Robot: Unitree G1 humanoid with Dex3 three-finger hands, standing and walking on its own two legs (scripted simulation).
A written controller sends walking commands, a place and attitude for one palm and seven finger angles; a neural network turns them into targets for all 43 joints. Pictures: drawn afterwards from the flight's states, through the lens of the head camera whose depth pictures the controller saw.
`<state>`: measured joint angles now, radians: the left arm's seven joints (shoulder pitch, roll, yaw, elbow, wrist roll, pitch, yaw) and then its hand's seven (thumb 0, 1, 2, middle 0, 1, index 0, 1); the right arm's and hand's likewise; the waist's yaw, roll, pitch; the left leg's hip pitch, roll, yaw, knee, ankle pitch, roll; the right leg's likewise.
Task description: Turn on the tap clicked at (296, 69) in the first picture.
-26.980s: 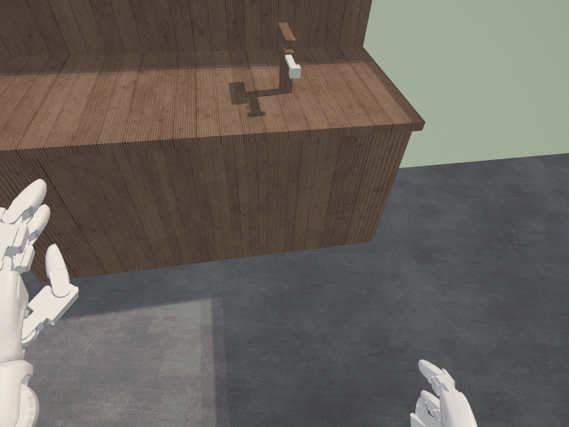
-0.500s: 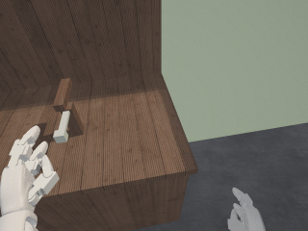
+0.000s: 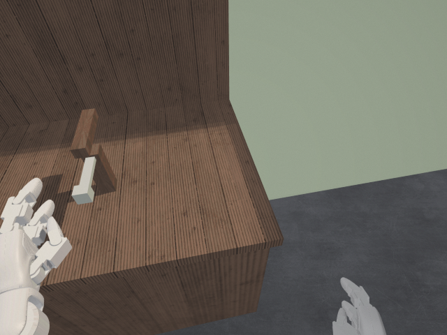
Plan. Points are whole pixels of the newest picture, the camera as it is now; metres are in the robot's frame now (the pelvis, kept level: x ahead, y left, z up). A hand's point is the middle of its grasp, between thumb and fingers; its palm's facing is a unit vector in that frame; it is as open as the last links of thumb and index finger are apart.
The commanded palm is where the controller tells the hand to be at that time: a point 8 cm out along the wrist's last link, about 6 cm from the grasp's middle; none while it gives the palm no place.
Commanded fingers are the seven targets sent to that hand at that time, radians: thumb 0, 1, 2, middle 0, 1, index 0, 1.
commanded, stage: reach beside the lever's end, fingers flat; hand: left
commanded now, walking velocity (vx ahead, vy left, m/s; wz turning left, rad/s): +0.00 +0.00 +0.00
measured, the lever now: (83, 194) +0.33 +0.32 +0.07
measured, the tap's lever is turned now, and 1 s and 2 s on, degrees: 0 0 0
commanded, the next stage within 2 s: push the lever round in 1.94 s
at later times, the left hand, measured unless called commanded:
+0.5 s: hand (61, 226) +0.24 +0.30 +0.11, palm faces +0.51 -0.85 -0.10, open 7.6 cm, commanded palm +0.20 +0.34 +0.10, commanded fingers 0.00 0.90 0.90 -0.17 -0.21 -0.17 -0.21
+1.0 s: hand (63, 209) +0.28 +0.32 +0.09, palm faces +0.53 -0.84 -0.11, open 7.8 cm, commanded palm +0.24 +0.36 +0.08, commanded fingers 0.00 0.90 0.90 -0.15 -0.15 -0.15 -0.15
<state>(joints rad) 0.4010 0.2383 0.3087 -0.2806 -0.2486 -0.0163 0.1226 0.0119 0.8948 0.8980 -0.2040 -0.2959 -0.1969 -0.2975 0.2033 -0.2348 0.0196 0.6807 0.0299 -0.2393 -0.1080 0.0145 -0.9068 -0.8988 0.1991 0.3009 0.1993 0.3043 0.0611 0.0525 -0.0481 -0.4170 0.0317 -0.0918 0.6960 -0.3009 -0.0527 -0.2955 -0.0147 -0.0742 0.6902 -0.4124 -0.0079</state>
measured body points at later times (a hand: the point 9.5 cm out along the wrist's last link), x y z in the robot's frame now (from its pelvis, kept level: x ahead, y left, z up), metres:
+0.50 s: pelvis -0.01 +0.02 +0.00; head +0.00 +0.01 +0.45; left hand +0.21 +0.34 +0.11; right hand +0.17 -0.22 -0.08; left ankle +0.04 +0.16 -0.72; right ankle -0.03 -0.11 -0.72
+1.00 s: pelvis -0.01 +0.02 +0.00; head +0.02 +0.02 +0.45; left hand +0.25 +0.37 +0.10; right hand +0.16 -0.23 -0.10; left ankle +0.04 +0.16 -0.72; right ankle -0.03 -0.11 -0.72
